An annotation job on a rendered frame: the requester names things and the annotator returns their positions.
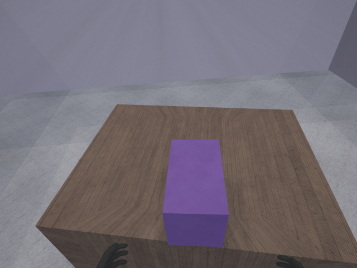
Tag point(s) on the pedestal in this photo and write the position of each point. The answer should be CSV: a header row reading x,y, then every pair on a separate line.
x,y
279,201

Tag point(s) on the robot left hand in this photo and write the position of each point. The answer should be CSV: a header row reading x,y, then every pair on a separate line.
x,y
111,254

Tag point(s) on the robot right hand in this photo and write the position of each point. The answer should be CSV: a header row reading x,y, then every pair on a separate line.
x,y
292,263

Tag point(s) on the carton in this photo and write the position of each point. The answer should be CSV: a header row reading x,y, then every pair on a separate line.
x,y
195,208

